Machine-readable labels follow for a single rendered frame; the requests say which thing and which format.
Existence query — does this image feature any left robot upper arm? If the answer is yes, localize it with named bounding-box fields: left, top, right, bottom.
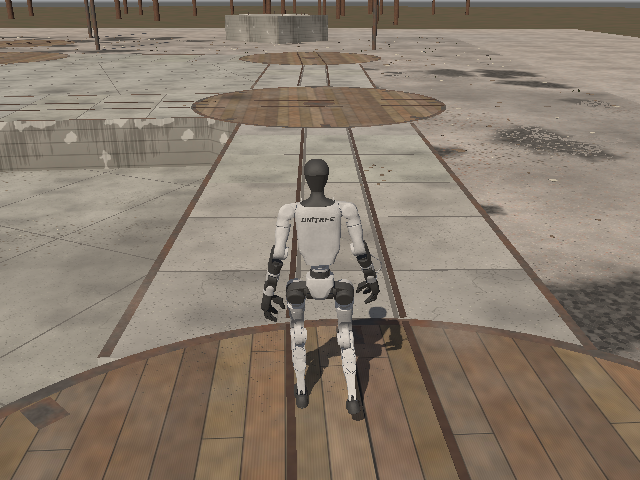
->
left=273, top=202, right=297, bottom=260

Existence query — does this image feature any left robot hand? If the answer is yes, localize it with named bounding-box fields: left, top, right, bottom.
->
left=261, top=293, right=285, bottom=322

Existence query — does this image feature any left robot thigh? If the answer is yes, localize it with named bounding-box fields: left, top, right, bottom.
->
left=286, top=278, right=307, bottom=345

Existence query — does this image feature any right robot upper arm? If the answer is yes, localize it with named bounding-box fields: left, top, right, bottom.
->
left=338, top=201, right=366, bottom=256

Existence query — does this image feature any right robot shin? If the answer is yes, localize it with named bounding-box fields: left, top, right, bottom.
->
left=341, top=331, right=357, bottom=401

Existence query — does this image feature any left robot forearm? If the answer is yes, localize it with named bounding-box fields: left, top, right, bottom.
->
left=263, top=245, right=283, bottom=296

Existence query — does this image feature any right robot forearm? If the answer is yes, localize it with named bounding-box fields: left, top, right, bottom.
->
left=356, top=240, right=377, bottom=284

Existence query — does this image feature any right robot hand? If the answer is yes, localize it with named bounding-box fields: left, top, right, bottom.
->
left=356, top=280, right=380, bottom=304

